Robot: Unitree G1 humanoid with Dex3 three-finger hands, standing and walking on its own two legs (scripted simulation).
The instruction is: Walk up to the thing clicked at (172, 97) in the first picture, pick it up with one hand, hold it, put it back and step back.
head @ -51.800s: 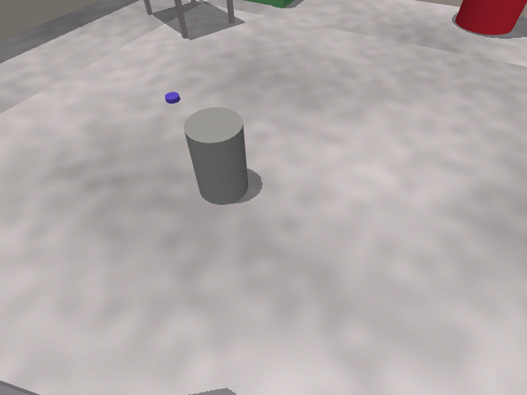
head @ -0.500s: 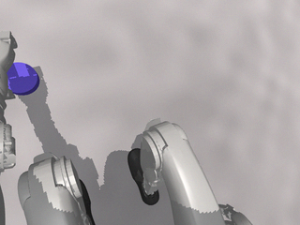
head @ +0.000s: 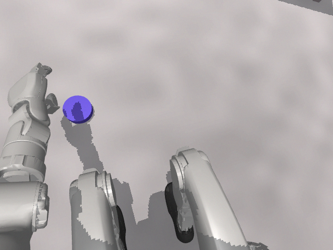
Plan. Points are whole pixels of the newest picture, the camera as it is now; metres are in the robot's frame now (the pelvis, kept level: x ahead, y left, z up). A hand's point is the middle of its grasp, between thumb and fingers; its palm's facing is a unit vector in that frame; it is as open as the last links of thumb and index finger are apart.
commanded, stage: home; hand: left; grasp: from above
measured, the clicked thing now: (78, 109) +0.54 +0.20 -0.37
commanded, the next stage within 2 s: none
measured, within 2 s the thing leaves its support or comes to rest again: neither
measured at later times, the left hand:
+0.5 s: hand (16, 168) +0.32 +0.19 +0.07, palm faces +0.10 -0.96 -0.27, open 7.4 cm
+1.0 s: hand out of the picture +0.23 +0.20 +0.26, palm faces +0.18 -0.96 -0.21, open 7.4 cm
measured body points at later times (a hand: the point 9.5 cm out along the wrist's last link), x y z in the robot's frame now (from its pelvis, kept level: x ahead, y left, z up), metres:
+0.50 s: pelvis +0.01 -0.01 +0.18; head +0.14 +0.03 +0.61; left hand +0.31 +0.24 +0.09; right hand +0.22 -0.24 +0.09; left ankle +0.06 +0.11 -0.36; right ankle +0.10 -0.11 -0.36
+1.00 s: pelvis +0.07 +0.00 +0.32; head +0.10 +0.02 +0.77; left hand +0.22 +0.25 +0.28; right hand +0.25 -0.22 +0.25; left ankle +0.06 +0.11 -0.36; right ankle +0.10 -0.11 -0.36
